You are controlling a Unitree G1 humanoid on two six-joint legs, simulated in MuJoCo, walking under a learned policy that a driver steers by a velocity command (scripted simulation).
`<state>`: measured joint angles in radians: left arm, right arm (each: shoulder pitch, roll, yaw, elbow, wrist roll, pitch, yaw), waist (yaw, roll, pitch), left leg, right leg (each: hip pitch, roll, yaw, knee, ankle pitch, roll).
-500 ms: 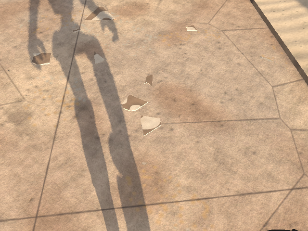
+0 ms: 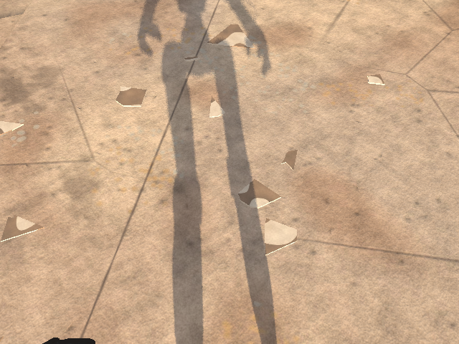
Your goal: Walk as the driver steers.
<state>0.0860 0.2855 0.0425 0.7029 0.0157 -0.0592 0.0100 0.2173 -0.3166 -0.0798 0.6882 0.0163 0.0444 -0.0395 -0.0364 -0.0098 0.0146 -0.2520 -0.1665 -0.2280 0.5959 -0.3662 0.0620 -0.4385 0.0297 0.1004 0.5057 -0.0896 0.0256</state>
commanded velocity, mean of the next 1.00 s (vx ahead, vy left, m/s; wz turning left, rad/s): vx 0.14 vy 0.00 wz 0.25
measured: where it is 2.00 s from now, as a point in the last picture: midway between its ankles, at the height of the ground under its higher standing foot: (173, 269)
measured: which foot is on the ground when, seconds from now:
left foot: down 0.00-0.00, up 0.02-0.36, down 0.38-0.78, up 0.80-1.00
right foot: down 0.00-0.38, up 0.40-0.74, down 0.76-1.00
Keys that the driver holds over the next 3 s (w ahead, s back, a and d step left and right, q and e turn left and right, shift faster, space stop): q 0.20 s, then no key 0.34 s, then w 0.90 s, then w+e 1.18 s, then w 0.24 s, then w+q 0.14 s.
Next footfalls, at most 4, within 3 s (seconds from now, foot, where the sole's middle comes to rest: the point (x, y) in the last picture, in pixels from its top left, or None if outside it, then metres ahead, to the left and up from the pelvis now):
0.38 left None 0.04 0.13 -0.76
0.76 right None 0.08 -0.09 -0.76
1.20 left None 0.36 0.23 -0.76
1.76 right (212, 263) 0.71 0.06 -0.76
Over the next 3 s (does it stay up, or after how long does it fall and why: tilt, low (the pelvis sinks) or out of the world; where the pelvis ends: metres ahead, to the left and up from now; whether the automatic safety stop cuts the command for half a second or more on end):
stays up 1.16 -0.02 0.02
